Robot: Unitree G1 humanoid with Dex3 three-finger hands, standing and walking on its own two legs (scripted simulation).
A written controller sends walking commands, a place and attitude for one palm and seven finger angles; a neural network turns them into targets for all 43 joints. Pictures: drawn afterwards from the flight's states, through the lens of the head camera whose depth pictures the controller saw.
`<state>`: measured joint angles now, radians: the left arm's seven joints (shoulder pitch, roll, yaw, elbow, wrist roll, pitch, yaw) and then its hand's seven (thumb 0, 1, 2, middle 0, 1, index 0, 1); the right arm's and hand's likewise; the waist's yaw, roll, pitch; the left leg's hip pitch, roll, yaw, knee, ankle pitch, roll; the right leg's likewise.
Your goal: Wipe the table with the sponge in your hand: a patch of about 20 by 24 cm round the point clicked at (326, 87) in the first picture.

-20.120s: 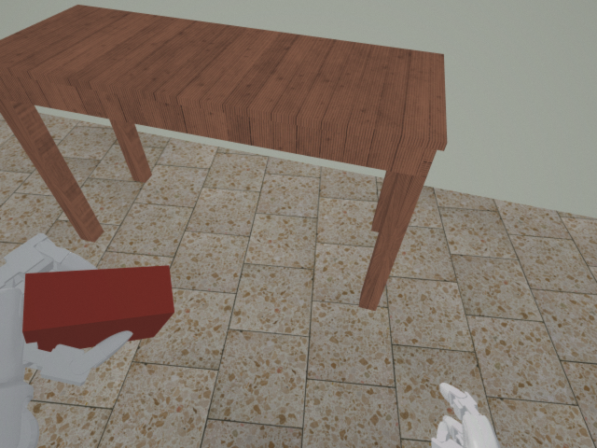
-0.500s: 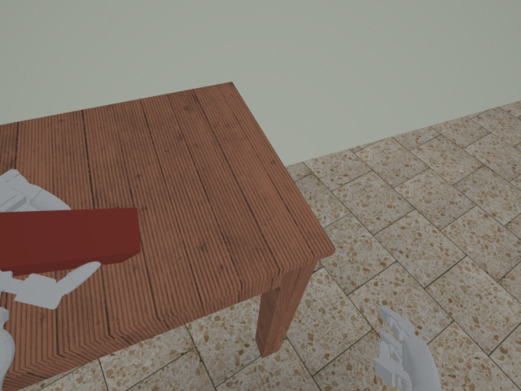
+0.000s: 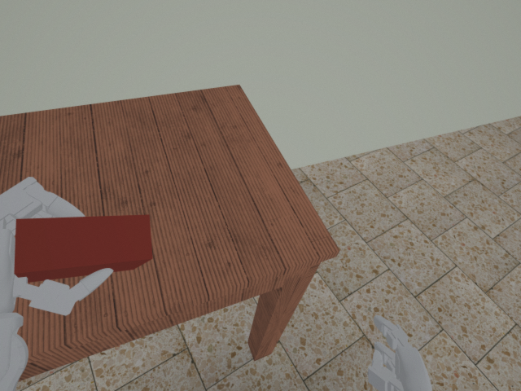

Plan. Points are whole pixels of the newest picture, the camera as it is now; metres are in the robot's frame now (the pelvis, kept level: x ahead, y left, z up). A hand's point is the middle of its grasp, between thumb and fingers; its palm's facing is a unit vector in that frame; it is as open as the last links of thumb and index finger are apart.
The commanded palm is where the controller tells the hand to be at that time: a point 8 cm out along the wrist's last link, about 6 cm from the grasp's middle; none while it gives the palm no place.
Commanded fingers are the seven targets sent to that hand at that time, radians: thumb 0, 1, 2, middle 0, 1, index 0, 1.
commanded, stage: look again from close up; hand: left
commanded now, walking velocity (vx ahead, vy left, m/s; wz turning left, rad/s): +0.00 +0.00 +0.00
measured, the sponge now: (105, 247) +0.24 +0.22 +0.13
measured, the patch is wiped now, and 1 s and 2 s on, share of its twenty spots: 0.00 0.00 0.00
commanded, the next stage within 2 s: come to a stop and stand still in 0.36 s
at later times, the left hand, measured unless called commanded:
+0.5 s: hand (73, 237) +0.24 +0.24 +0.15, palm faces +0.39 -0.84 -0.38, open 9.4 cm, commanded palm +0.17 +0.27 +0.18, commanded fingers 0.00 0.10 1.30 -1.20 -1.60 -1.20 -1.60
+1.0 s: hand (79, 240) +0.24 +0.24 +0.15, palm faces +0.33 -0.83 -0.45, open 9.4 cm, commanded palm +0.18 +0.28 +0.18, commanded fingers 0.00 0.10 1.30 -1.20 -1.60 -1.20 -1.60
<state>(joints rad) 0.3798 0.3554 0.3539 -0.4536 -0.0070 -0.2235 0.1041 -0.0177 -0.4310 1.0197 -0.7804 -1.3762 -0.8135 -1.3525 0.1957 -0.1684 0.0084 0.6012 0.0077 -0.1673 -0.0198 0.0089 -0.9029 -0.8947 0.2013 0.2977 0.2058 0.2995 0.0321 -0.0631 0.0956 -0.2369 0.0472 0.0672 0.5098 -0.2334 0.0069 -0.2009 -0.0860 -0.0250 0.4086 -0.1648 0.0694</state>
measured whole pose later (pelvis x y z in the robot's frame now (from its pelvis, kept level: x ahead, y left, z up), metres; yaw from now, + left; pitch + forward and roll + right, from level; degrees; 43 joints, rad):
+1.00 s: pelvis +0.02 -0.01 +0.00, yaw +1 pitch +0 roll +0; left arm 0.46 0.42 0.36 -0.44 -0.03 -0.30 0.09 -0.02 -0.43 1.02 -0.78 -1.38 -0.81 -1.36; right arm 0.24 -0.24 0.00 0.61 0.00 -0.20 0.01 0.01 -0.90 -0.89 0.20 0.30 0.21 0.30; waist 0.02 -0.04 0.08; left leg -0.26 0.04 0.05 0.53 -0.27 0.00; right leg -0.25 -0.09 -0.02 0.49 -0.24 0.07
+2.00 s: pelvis +0.00 -0.02 +0.00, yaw +3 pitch -3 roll -1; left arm 0.15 0.53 0.40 -0.31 -0.01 -0.07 0.04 -0.02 -0.43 1.02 -0.78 -1.38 -0.81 -1.36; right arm 0.22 -0.22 0.03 0.64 0.00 -0.13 -0.03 0.01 -0.90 -0.89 0.20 0.30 0.20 0.30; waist 0.07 -0.02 0.08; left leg -0.23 0.04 0.01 0.51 -0.23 -0.02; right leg -0.20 -0.08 -0.05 0.48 -0.22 0.04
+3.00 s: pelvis +0.04 -0.03 +0.00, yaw +3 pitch +0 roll +0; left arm 0.38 0.65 0.28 -0.57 0.37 0.18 0.01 -0.02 -0.43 1.03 -0.78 -1.38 -0.81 -1.36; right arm 0.15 -0.26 -0.01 0.59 0.04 -0.03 -0.09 0.01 -0.91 -0.90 0.20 0.30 0.20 0.30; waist 0.12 0.08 0.00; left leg -0.22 0.05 0.00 0.50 -0.27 -0.04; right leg -0.20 -0.07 -0.06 0.50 -0.29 0.04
